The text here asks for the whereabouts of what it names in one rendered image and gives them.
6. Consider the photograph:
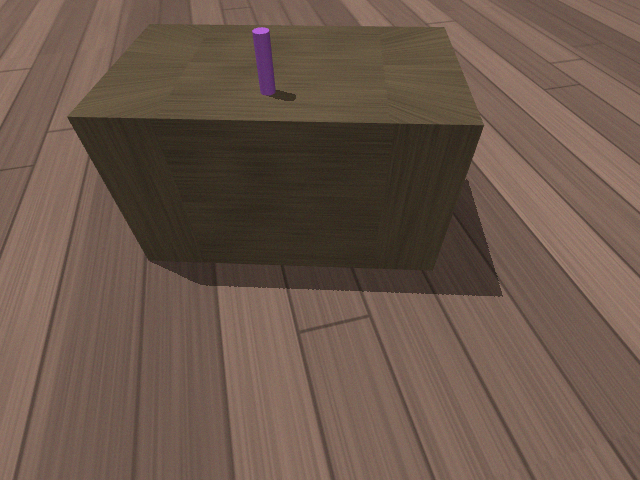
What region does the can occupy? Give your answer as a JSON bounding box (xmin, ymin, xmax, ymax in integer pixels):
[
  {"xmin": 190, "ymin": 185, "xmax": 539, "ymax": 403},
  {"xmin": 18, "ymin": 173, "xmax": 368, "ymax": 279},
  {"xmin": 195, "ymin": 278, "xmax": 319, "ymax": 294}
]
[{"xmin": 252, "ymin": 27, "xmax": 276, "ymax": 96}]

